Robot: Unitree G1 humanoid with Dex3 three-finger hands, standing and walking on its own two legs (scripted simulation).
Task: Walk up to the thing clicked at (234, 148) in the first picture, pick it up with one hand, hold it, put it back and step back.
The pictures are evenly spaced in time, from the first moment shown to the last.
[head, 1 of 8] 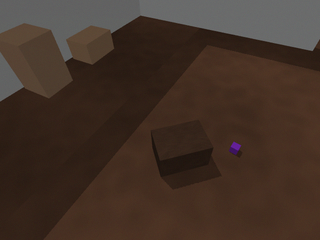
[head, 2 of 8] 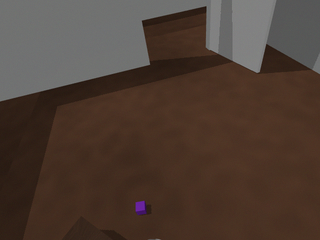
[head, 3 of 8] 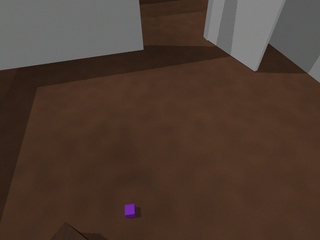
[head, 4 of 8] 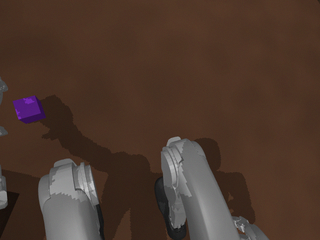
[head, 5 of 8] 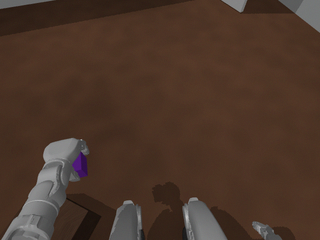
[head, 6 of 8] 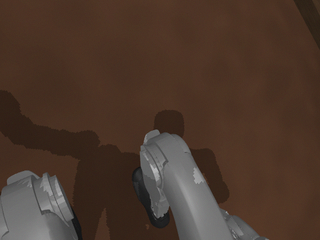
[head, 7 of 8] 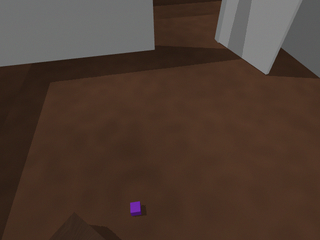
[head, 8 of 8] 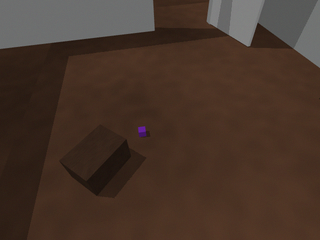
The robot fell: no
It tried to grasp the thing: yes
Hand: left
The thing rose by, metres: 0.67
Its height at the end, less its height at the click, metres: +0.00
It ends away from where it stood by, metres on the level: 0.02
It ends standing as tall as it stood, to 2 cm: yes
